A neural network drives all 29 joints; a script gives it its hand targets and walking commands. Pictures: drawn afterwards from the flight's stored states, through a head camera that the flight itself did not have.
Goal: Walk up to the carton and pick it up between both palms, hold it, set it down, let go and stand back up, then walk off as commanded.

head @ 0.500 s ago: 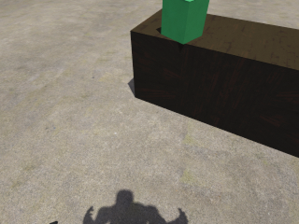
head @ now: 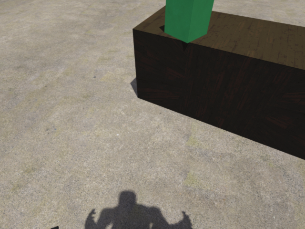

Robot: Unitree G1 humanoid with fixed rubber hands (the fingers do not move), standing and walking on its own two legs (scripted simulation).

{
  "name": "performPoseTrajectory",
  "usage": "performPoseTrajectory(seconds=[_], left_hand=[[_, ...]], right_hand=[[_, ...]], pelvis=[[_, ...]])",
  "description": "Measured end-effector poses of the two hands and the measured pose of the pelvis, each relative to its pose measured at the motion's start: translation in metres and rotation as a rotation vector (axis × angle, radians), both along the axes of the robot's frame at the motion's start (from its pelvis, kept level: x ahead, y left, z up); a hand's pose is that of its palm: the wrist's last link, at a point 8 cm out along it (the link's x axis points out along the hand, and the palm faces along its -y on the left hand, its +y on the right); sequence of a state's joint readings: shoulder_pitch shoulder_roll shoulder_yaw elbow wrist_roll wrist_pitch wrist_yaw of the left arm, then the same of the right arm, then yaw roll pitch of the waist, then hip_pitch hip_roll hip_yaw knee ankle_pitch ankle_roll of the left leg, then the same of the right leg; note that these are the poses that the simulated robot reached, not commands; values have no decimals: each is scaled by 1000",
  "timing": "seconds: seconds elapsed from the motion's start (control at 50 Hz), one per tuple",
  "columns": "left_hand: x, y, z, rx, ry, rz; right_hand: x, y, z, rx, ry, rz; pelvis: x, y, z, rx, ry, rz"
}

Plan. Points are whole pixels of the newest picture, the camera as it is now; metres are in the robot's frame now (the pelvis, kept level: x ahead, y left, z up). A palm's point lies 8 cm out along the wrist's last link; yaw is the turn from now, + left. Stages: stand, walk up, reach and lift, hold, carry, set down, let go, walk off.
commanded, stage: stand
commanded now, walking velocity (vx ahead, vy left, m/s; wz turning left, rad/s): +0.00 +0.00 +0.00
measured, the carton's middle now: (188, 13) +1.33 -0.25 +0.03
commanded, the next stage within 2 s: walk up in 0.12 s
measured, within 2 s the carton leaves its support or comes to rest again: neither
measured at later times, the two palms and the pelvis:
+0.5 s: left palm out of the picture +0.11 +0.29 -0.08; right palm out of the picture +0.08 -0.30 -0.09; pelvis +0.01 -0.01 +0.01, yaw -3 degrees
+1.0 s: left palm (69, 212) +0.21 +0.23 -0.07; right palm (304, 216) +0.19 -0.42 -0.11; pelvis +0.14 -0.09 +0.00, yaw -10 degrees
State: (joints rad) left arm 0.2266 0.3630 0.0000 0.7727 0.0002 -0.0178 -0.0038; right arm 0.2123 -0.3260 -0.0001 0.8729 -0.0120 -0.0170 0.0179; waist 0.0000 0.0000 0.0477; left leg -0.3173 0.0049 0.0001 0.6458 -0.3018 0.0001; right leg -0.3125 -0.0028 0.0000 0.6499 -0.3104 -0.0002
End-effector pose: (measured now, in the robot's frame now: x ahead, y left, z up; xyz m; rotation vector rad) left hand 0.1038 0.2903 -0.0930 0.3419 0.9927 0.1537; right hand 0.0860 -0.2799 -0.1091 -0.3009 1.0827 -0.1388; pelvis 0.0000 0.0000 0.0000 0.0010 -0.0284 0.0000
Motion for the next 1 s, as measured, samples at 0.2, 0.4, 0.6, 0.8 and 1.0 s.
performPoseTrajectory(seconds=[0.2, 0.4, 0.6, 0.8, 1.0], left_hand=[[5, 0, 1, 0, -2, -2], [3, 1, 2, -7, -1, -14], [36, -11, 21, 49, 59, -146], [66, -64, 17, 102, 73, -145], [102, -59, 26, 140, 119, -111]], right_hand=[[2, 0, 0, 0, 6, 0], [0, 0, 2, 7, -6, 9], [-5, -60, 21, -32, -32, -56], [27, -129, -12, -11, 0, -111], [102, -136, 2, -17, -15, -86]], pelvis=[[2, 0, 1, 0, 5, 0], [1, 1, 1, 0, -1, -2], [23, -33, 10, -5, 9, -95], [76, -85, -9, 8, -23, -162], [145, -92, 1, -4, -16, -166]])
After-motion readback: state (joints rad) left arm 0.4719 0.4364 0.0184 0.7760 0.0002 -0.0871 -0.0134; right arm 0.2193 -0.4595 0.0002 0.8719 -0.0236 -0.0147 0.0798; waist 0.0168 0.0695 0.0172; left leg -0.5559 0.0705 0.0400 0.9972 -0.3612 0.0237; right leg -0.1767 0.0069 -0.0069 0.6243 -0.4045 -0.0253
